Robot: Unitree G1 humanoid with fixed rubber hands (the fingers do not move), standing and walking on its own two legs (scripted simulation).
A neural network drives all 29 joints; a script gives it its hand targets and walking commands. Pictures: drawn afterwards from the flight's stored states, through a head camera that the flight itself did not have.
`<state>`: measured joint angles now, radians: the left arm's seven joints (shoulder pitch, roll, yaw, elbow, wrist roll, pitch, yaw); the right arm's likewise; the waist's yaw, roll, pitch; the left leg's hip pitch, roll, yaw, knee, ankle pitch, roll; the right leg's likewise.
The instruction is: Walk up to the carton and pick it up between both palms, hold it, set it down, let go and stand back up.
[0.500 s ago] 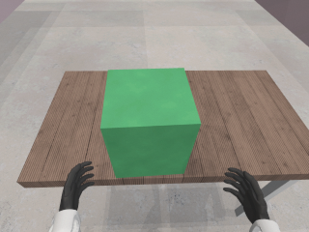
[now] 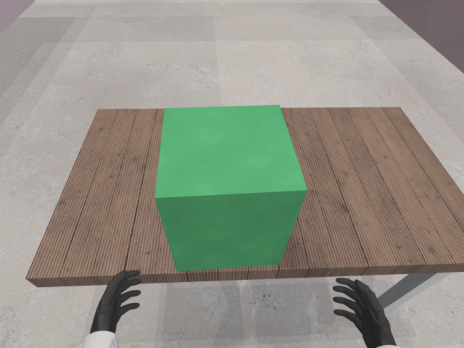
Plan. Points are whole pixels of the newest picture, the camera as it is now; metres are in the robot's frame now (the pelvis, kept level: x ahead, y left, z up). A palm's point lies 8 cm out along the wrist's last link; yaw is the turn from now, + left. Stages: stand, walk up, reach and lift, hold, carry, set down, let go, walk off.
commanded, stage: set down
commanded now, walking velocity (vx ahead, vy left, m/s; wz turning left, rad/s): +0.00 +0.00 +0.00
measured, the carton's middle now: (225, 191) +0.39 +0.05 +0.04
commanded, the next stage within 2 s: let go in 0.60 s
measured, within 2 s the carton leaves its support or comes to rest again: neither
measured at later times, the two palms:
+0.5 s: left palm (105, 332) +0.15 +0.24 -0.08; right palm out of the picture +0.16 -0.20 -0.08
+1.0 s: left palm (112, 328) +0.16 +0.23 -0.09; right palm out of the picture +0.15 -0.21 -0.09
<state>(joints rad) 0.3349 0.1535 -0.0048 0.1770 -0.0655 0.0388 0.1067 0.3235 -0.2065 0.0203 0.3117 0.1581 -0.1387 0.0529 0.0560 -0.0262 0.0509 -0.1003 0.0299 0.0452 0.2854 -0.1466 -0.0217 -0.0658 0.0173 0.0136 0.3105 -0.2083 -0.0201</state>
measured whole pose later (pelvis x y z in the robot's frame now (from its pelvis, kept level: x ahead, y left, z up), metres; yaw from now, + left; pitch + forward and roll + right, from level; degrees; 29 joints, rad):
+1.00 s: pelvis +0.00 +0.01 +0.00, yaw +0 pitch -3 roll +0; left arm 0.18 0.20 0.00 0.54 0.00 0.11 0.01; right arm 0.17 -0.17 -0.03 0.77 -0.02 -0.22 0.02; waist 0.01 -0.01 0.07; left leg -0.12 0.03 0.05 0.37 -0.20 -0.02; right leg -0.07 0.01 0.01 0.36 -0.24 -0.01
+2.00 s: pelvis -0.04 +0.02 -0.01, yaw +3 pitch -3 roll -1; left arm 0.40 0.24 0.00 0.87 0.02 -0.02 0.01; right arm 0.41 -0.23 -0.01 0.88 -0.01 -0.01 -0.01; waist 0.00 0.01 0.03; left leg -0.25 0.01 0.00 0.49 -0.18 0.01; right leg -0.18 -0.01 -0.03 0.47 -0.24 0.01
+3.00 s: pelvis -0.02 +0.01 -0.01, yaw +3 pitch -2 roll +0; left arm 0.36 0.21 -0.02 0.98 0.00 -0.01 0.03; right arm 0.34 -0.20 0.01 1.00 -0.01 0.00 -0.03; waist 0.00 0.01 0.04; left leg -0.23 0.01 -0.01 0.46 -0.19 -0.01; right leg -0.15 0.00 -0.04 0.44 -0.25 0.00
